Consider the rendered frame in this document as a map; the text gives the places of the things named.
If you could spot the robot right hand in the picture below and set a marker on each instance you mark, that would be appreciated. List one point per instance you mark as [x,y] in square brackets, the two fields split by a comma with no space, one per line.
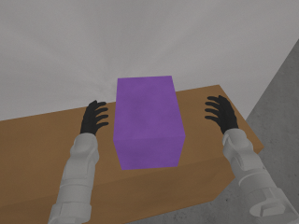
[226,118]

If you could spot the left robot forearm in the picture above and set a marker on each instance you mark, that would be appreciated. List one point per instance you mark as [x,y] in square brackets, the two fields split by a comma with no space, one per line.
[75,191]

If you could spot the right robot forearm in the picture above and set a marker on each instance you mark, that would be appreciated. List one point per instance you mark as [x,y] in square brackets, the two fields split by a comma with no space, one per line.
[262,197]

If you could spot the robot right upper arm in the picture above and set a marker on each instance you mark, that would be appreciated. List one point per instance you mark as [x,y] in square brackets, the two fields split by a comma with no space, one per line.
[285,218]

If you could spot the pedestal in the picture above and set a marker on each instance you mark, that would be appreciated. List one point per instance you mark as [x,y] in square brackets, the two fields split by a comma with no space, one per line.
[34,151]

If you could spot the robot left hand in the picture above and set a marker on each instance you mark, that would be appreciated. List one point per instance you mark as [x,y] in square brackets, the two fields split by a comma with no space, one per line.
[88,124]

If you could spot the carton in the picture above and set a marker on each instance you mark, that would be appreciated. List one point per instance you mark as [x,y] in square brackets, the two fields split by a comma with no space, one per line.
[148,129]

